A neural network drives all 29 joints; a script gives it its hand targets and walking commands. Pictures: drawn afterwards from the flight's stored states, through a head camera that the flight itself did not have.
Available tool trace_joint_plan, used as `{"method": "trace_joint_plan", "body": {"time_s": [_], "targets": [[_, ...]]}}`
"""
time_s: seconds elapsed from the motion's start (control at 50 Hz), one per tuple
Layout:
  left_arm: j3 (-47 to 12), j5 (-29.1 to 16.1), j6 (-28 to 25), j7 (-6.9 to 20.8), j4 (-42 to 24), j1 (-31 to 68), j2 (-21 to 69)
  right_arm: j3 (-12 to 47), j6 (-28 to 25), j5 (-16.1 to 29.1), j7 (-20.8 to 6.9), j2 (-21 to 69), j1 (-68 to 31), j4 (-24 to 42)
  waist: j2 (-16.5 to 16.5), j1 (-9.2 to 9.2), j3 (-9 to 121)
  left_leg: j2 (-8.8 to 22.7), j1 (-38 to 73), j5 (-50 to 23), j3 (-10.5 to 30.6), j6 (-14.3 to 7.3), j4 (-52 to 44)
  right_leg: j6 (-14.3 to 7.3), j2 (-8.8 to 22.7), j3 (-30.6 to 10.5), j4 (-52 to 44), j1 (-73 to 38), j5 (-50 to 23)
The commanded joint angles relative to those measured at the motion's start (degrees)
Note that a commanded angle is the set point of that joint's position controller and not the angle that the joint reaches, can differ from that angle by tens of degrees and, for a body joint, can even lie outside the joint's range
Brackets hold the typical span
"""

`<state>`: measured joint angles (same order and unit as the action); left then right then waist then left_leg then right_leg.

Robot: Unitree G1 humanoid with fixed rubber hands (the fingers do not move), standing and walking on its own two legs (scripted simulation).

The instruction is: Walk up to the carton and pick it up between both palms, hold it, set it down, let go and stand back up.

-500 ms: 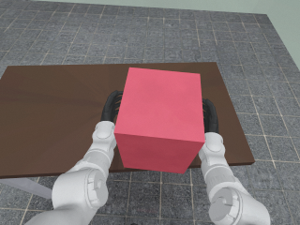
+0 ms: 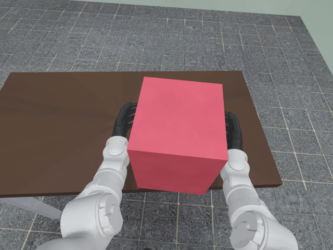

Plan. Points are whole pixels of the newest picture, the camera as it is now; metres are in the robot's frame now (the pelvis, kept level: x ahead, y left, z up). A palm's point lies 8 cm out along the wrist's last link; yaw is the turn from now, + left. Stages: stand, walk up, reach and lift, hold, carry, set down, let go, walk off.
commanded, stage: reach and lift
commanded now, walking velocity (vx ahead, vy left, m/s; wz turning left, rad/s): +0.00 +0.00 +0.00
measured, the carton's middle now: (176, 140) +0.40 +0.01 -0.02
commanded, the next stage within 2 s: none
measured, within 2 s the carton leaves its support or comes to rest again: leaves its support in 1.18 s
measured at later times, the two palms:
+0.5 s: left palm (121, 133) +0.40 +0.16 +0.01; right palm (233, 145) +0.37 -0.13 +0.01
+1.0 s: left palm (120, 134) +0.39 +0.16 +0.01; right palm (233, 145) +0.37 -0.13 +0.01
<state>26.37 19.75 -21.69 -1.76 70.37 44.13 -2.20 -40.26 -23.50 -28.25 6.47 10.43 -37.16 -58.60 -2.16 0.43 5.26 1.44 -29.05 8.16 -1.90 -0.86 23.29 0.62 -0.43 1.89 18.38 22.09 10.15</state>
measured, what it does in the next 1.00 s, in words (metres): stands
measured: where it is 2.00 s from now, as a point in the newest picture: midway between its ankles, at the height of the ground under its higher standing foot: outside the picture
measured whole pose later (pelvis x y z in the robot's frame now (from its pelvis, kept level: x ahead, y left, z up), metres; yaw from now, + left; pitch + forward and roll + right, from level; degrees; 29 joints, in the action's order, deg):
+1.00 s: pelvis -0.01 +0.00 -0.01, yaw +0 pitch +18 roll -2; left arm 14.8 7.6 -27.1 -4.0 78.5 46.5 -5.0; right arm -28.0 -30.0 -17.6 11.2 5.4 -37.5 -67.4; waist -2.9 0.2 10.0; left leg 2.6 -35.5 8.5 -2.4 -0.8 26.5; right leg 0.4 -1.0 2.8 20.8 28.2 10.1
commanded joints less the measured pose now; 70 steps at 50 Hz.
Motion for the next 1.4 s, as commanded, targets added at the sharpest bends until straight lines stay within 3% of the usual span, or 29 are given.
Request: {"method": "trace_joint_plan", "body": {"time_s": [0.0, 0.06, 0.08, 0.42, 0.62, 0.88, 1.06, 1.22, 1.3, 1.38], "targets": [[-12.2, 3.9, -1.5, 7.0, -2.8, 32.1, 29.7, 18.3, -3.1, -6.0, -8.2, 29.8, -32.1, -1.9, 5.4, 0.43, 35.7, 0.7, 20.2, -23.6, -3.5, 4.6, 0.8, -0.3, 0.0, 2.9, 1.3, -13.4, -22.6], [-12.0, 3.7, -1.6, 7.1, -2.8, 33.0, 29.4, 18.8, -3.2, -6.0, -8.0, 30.3, -32.0, -2.2, 5.2, 0.18, 35.7, 0.6, 19.1, -22.9, -3.7, 4.4, 0.6, -0.3, 0.1, 2.7, 1.3, -13.7, -22.2], [-10.4, 4.9, -1.7, 7.2, -1.2, 30.5, 29.4, 20.4, -3.6, -5.7, -7.6, 31.5, -31.1, -3.3, 3.5, -1.62, 34.0, 0.2, 20.1, -24.2, -3.8, 3.6, 2.1, 0.0, 0.3, 2.3, 2.0, -14.6, -24.2], [-11.7, 5.2, -0.9, 6.9, -1.8, 31.3, 30.7, 19.5, -4.5, -4.7, -6.8, 31.3, -32.6, -4.2, 5.7, -1.48, 34.6, 0.4, 19.7, -21.5, -3.7, 3.6, 1.8, -1.1, -0.2, 2.8, 0.8, -10.0, -17.3], [-15.8, 1.3, -6.0, 6.6, -1.3, 34.9, 32.8, 25.1, -10.8, -4.4, -6.2, 31.1, -35.3, -3.7, 4.9, -0.72, 42.4, 0.8, 19.4, -26.5, -3.0, 4.6, 3.4, -0.4, -0.1, 3.1, 3.3, -12.2, -28.7], [-22.0, -4.1, -8.9, 6.5, 0.4, 39.3, 34.1, 31.0, -12.0, 0.0, -5.8, 29.8, -38.3, -5.0, 6.5, -0.99, 44.4, 0.3, 20.6, -23.9, -2.7, 5.2, 4.3, -1.1, -1.4, 2.7, 3.4, -7.8, -23.4], [-29.4, -10.9, -10.1, 5.6, -1.7, 44.0, 37.2, 39.1, -8.6, 7.0, -5.3, 32.2, -41.4, -3.4, 7.8, 0.00, 48.4, -0.3, 20.2, -23.8, -1.4, 5.3, 6.9, -0.9, -2.4, 1.4, 5.8, -5.2, -22.6], [-39.1, -18.1, -8.1, 4.2, -14.3, 50.0, 42.6, 52.2, -1.2, 17.8, -4.3, 38.1, -43.5, 7.4, 9.3, 2.03, 53.7, -0.9, 22.2, -27.9, 1.8, 5.3, 10.7, 0.4, -3.0, -0.2, 8.5, -3.7, -24.1], [-40.9, -18.5, -5.5, 4.1, -20.9, 51.3, 43.6, 56.2, 1.4, 21.9, -3.7, 38.9, -44.7, 13.3, 8.6, 2.38, 53.8, -0.8, 25.8, -31.8, 3.0, 5.1, 11.2, 1.5, -3.0, -0.5, 8.3, -4.2, -26.4], [-39.3, -17.4, -1.9, 5.1, -21.1, 49.0, 42.8, 57.0, 4.2, 24.4, -3.0, 37.4, -45.9, 15.8, 6.4, 2.13, 49.4, -0.8, 28.9, -32.7, 3.7, 4.3, 9.8, 2.1, -2.5, -0.4, 6.6, -6.9, -27.6]]}}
